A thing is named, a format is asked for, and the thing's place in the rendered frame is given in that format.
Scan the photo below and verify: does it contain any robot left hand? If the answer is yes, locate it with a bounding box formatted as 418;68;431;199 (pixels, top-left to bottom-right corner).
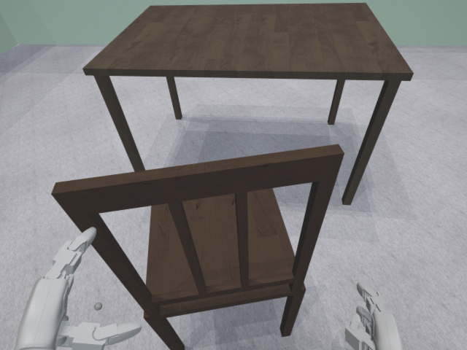
15;227;142;350

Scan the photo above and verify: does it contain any robot right hand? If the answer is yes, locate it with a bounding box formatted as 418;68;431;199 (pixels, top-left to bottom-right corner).
345;281;403;350

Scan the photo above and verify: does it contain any table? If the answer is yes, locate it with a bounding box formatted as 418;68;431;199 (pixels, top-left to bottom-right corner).
82;3;414;205

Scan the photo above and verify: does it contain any chair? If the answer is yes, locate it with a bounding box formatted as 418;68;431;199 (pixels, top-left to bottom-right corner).
51;144;344;350

